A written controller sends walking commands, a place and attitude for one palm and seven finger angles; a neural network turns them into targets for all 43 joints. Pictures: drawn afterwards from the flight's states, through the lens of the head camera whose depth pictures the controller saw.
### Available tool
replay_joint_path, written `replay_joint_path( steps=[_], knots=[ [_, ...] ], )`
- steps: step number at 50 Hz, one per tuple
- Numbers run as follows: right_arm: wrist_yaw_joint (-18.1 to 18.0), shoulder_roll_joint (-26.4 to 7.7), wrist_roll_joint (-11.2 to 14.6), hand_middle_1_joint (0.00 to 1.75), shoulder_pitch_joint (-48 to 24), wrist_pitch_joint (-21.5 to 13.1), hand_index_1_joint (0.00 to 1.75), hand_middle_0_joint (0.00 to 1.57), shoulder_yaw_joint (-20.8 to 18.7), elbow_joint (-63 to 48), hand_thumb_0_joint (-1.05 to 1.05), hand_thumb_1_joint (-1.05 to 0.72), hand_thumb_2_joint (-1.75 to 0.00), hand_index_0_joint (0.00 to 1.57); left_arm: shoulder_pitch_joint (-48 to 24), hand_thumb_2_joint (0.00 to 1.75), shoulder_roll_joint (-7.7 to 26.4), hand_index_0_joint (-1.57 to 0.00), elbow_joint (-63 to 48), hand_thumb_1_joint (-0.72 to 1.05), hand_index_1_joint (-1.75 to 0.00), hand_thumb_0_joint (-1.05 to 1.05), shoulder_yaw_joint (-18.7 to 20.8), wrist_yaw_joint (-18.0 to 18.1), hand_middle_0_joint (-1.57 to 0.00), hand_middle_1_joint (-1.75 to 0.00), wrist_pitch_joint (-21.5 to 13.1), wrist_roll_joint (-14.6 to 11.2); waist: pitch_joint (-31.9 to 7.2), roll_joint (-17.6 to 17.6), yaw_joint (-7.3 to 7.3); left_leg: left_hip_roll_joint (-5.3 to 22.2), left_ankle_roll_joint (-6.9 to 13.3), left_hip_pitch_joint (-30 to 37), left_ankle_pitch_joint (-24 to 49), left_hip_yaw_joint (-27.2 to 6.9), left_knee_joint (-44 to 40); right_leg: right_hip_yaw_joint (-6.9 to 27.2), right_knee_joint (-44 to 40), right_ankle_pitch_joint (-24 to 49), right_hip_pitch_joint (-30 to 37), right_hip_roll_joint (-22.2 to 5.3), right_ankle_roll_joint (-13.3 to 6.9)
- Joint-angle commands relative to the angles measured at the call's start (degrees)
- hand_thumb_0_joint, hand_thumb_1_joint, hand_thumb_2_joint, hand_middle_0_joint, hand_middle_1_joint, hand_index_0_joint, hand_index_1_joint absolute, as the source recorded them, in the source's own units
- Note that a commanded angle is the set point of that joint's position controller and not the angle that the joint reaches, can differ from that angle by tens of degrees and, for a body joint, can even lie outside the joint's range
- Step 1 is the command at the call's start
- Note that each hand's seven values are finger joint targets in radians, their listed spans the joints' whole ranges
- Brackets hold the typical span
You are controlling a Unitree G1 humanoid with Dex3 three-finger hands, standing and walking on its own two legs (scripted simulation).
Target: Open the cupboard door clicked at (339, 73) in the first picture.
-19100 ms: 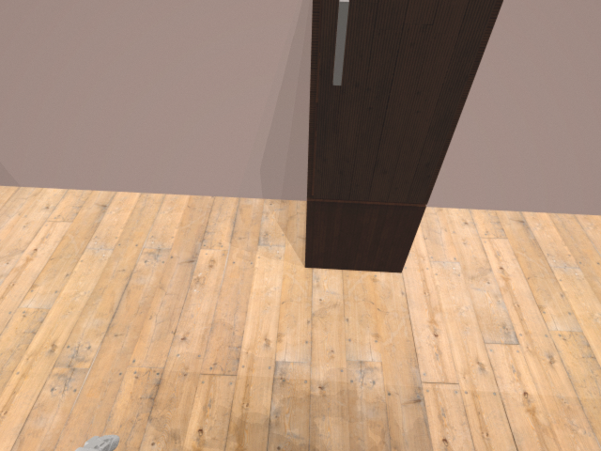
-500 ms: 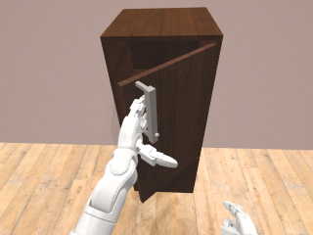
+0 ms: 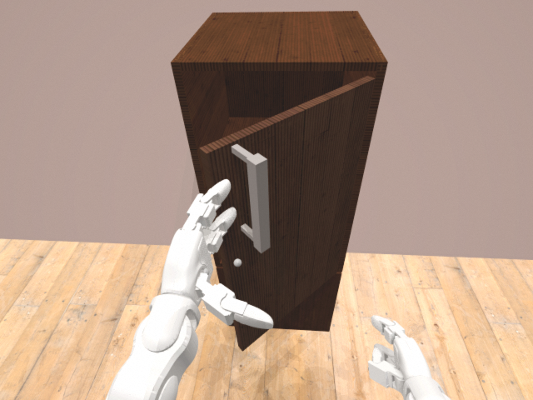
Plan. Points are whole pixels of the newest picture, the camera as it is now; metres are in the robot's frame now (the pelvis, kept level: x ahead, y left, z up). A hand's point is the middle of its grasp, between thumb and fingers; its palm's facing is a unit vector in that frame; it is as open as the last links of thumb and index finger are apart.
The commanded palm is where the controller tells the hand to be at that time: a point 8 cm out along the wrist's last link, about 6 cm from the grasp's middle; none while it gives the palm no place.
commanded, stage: slide the hand sideways off the handle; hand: left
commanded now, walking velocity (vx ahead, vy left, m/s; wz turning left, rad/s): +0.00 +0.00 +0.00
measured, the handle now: (251, 201) +0.35 +0.06 +0.16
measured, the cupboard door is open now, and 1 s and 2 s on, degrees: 44 44 44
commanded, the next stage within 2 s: draw the hand back to the body in 0.42 s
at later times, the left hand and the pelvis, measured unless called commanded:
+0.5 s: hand (200, 292) +0.20 +0.10 +0.15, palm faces +0.00 -1.00 -0.03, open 16.3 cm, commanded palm +0.18 +0.15 +0.16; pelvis +0.01 -0.02 +0.00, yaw +1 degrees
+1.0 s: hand (153, 298) +0.19 +0.15 +0.15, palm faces +0.04 -1.00 -0.07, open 16.3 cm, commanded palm +0.16 +0.21 +0.17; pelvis +0.00 -0.01 +0.00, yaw +1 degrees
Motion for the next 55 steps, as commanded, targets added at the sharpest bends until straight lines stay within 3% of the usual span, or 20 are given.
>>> replay_joint_path(
  steps=[1, 8, 10, 12, 15, 17, 19, 20, 24, 26, 30, 33, 38, 40, 46, 51, 52, 53, 54, 55],
  knots=[
    [-0.2, -4.3, -0.1, 0.3, -10.3, -3.3, 0.3, 0.2, -1.6, -11.1, 0.0, -0.9, -0.9, 0.2, -7.9, 0.3, 0.8, -0.15, -15.5, -0.5, -0.3, 0.0, 2.4, -1.7, -0.15, -0.3, -3.9, -0.3, -8.1, -4.7, 0.37, -1.3, 2.7, 11.7, 10.1, -0.2, -1.2, -0.2, -4.8, 18.0, -9.6, 1.0, 0.0],
    [-1.0, -4.5, 0.2, 0.3, -9.6, -4.7, 0.3, 0.2, -1.7, -11.5, 0.0, -0.9, -0.9, 0.2, -2.1, 0.3, 3.5, -0.15, -19.3, -0.5, -0.3, 0.0, 6.2, -4.4, -0.15, -0.3, -4.6, -2.4, -7.6, -5.1, 0.33, -1.3, 2.9, 11.4, 11.7, 0.4, -0.1, -0.1, -4.4, 22.1, -9.6, 0.9, 0.7],
    [-1.0, -4.7, 0.3, 0.3, -9.0, -5.2, 0.3, 0.2, -1.7, -11.4, 0.0, -0.9, -0.9, 0.2, 2.1, 0.3, 5.9, -0.15, -19.4, -0.5, -0.3, 0.0, 9.3, -5.1, -0.15, -0.3, -4.8, -3.1, -6.8, -4.5, 1.12, -1.3, 2.8, 10.4, 11.9, 0.4, 0.1, -0.2, -4.3, 22.9, -9.4, 1.0, 0.6],
    [-1.3, -4.7, 0.4, 0.3, -8.6, -5.9, 0.3, 0.2, -1.8, -11.6, 0.0, -0.9, -0.9, 0.2, 3.3, 0.3, 5.5, -0.15, -20.5, -0.5, -0.3, 0.0, 9.1, -6.2, -0.15, -0.3, -5.3, -3.7, -6.3, -5.6, 0.52, -1.3, 2.9, 10.0, 11.6, 0.5, 0.4, -0.1, -4.2, 23.7, -9.9, 0.8, 1.1],
    [-1.6, -5.2, 0.6, 0.3, -7.9, -7.3, 0.3, 0.2, -2.0, -11.4, 0.0, -0.9, -0.9, 0.2, 4.6, 0.3, 7.3, -0.15, -22.0, -0.5, -0.3, 0.0, 10.7, -7.5, -0.15, -0.3, -5.9, -4.5, -5.2, -3.8, 0.43, -1.5, 2.9, 9.7, 10.4, 0.6, 0.9, 0.3, -4.8, 21.9, -10.9, 0.7, 1.2],
    [-2.0, -5.3, 0.7, 0.3, -7.4, -8.4, 0.3, 0.2, -2.0, -11.4, 0.0, -0.9, -0.9, 0.2, 4.1, 0.3, 6.6, -0.15, -22.3, -0.5, -0.3, 0.0, 10.0, -8.4, -0.15, -0.3, -6.7, -4.9, -4.6, -4.1, -0.1, -1.6, 2.9, 9.5, 9.2, 0.5, 1.0, 0.3, -4.9, 20.2, -12.0, 0.6, 1.4],
    [-2.4, -5.5, 0.6, 0.3, -6.8, -9.7, 0.3, 0.2, -2.1, -11.3, 0.0, -0.9, -0.9, 0.2, 6.2, 0.3, 8.1, -0.15, -22.3, -0.5, -0.3, 0.0, 12.2, -9.2, -0.15, -0.3, -7.3, -5.6, -4.5, -4.9, 0.34, -1.8, 3.0, 9.1, 8.7, 0.3, 1.3, 0.6, -5.0, 20.0, -12.3, 0.5, 1.6],
    [-2.6, -5.7, 0.7, 0.3, -6.7, -10.1, 0.3, 0.2, -2.2, -11.0, 0.0, -0.9, -0.9, 0.2, 6.4, 0.3, 9.1, -0.15, -21.9, -0.5, -0.3, 0.0, 13.2, -9.4, -0.15, -0.3, -7.4, -5.9, -4.5, -5.3, 0.49, -1.7, 3.0, 8.9, 8.4, 0.3, 1.5, 0.8, -5.4, 19.3, -12.3, 0.5, 1.6],
    [-3.1, -5.8, 0.7, 0.3, -5.8, -12.5, 0.3, 0.2, -2.3, -10.5, 0.0, -0.9, -0.9, 0.2, 3.0, 0.3, 7.5, -0.15, -21.4, -0.5, -0.3, 0.0, 11.2, -10.0, -0.15, -0.3, -8.4, -6.1, -3.4, -4.0, -0.21, -2.0, 2.9, 8.7, 6.7, -0.1, 2.0, 1.1, -5.6, 16.1, -14.2, 0.2, 1.7],
    [-3.2, -5.8, 0.7, 0.3, -5.9, -13.3, 0.3, 0.2, -2.1, -10.3, 0.0, -0.9, -0.9, 0.2, 3.4, 0.3, 7.9, -0.15, -20.6, -0.5, -0.3, 0.0, 11.6, -9.8, -0.15, -0.3, -8.4, -6.1, -3.4, -5.5, 0.05, -2.1, 2.9, 7.9, 5.7, -0.3, 1.9, 1.3, -5.8, 14.8, -14.1, -0.1, 1.8],
    [-3.5, -6.0, 0.7, 0.3, -5.9, -13.7, 0.3, 0.2, -2.2, -9.5, 0.0, -0.9, -0.9, 0.2, 4.8, 0.3, 12.0, -0.15, -18.5, -0.5, -0.3, 0.0, 16.9, -9.6, -0.15, -0.3, -8.0, -6.3, -3.6, -4.8, 1.21, -2.1, 2.8, 7.6, 5.9, 0.1, 1.8, 1.8, -6.3, 14.9, -13.4, -0.1, 1.7],
    [-3.4, -5.8, 0.9, 0.3, -5.9, -14.1, 0.3, 0.2, -1.9, -9.7, 0.0, -0.9, -0.9, 0.2, 4.1, 0.3, 11.0, -0.15, -19.8, -0.5, -0.3, 0.0, 16.9, -10.2, -0.15, -0.3, -8.1, -7.2, -4.4, -3.3, 1.13, -2.0, 2.7, 8.0, 6.6, 0.2, 1.2, 1.0, -5.6, 15.7, -12.7, 0.1, 1.5],
    [-3.5, -6.3, 1.2, 0.3, -5.2, -15.3, 0.3, 0.2, -2.2, -9.6, 0.0, -0.9, -0.9, 0.2, 8.1, 0.3, 13.0, -0.15, -20.9, -0.5, -0.3, 0.0, 20.4, -12.3, -0.15, -0.3, -8.3, -9.3, -5.4, -4.9, 1.16, -1.8, 2.7, 8.1, 8.6, 0.3, 1.5, 0.6, -4.9, 20.7, -12.1, 0.3, 2.1],
    [-3.5, -6.5, 1.4, 0.3, -5.1, -15.7, 0.3, 0.2, -2.3, -9.3, 0.0, -0.9, -0.9, 0.2, 9.1, 0.3, 13.9, -0.15, -20.3, -0.5, -0.3, 0.0, 21.6, -12.9, -0.15, -0.3, -8.3, -9.8, -4.8, -3.8, 1.38, -1.8, 2.7, 7.9, 8.8, 0.3, 1.8, 0.6, -4.9, 21.1, -12.2, 0.3, 2.1],
    [-4.1, -7.0, 1.7, 0.3, -4.4, -17.4, 0.3, 0.2, -2.5, -8.7, 0.0, -0.9, -0.9, 0.2, 7.4, 0.3, 15.3, -0.15, -21.0, -0.5, -0.3, 0.0, 23.5, -14.8, -0.15, -0.3, -9.2, -11.1, -4.5, -2.8, 0.86, -2.0, 2.7, 8.3, 7.8, -0.1, 1.5, 0.2, -4.9, 18.1, -13.7, 0.6, 1.9],
    [-4.7, -7.3, 1.9, 0.3, -4.3, -18.6, 0.3, 0.2, -2.4, -8.0, 0.0, -0.9, -0.9, 0.2, 6.8, 0.37, 16.9, -0.16, -19.6, -0.32, -0.3, 0.0, 25.8, -16.3, -0.16, -0.3, -10.0, -12.2, -3.6, -2.1, 1.14, -2.1, 2.6, 7.8, 6.3, -0.5, 1.0, -0.1, -5.4, 14.7, -14.2, 0.7, 1.6],
    [-5.6, -6.0, 0.7, 0.3, -5.7, -18.4, 0.3, 0.2, -1.7, -8.4, 0.0, -0.9, -0.9, 0.2, 4.7, 0.39, 22.6, -0.16, -25.0, -0.29, -0.3, 0.0, 24.9, -9.5, -0.16, -0.3, -15.7, -3.7, 0.5, -1.7, 1.53, -2.4, 2.5, 7.9, 4.7, -0.1, -0.2, 2.4, -9.6, 12.9, -15.7, 0.0, 1.4],
    [-5.9, -5.7, -0.1, 0.3, -4.5, -18.2, 0.3, 0.2, -1.7, -7.0, 0.0, -0.9, -0.9, 0.2, 11.3, 0.4, 19.3, -0.16, -18.6, -0.26, -0.3, 0.0, 24.7, -6.7, -0.16, -0.3, -17.2, -3.1, 3.2, -2.6, 1.04, -2.0, 2.2, 7.6, 4.1, 0.0, -0.7, 2.0, -10.4, 11.3, -16.4, -0.2, 1.1],
    [-5.6, -5.9, -0.3, 0.3, -4.1, -17.5, 0.3, 0.2, -1.7, -6.8, 0.0, -0.9, -0.9, 0.2, 13.7, 0.42, 17.9, -0.16, -17.7, -0.22, -0.3, 0.0, 23.1, -5.4, -0.16, -0.3, -18.4, -1.9, 2.7, -2.7, 1.14, -1.7, 2.3, 8.4, 4.3, 0.0, -1.6, 1.9, -10.4, 11.3, -15.6, -0.4, 1.2],
    [-5.5, -6.4, -0.5, 0.3, -4.1, -17.2, 0.3, 0.2, -2.1, -6.3, 0.0, -0.9, -0.9, 0.2, 14.6, 0.43, 19.4, -0.16, -17.3, -0.18, -0.3, 0.0, 24.5, -4.3, -0.16, -0.3, -19.5, -1.3, 1.8, -4.7, 1.46, -1.4, 2.4, 8.9, 4.6, -0.1, -2.3, 1.7, -10.7, 11.4, -14.1, -0.1, 1.1]
  ],
)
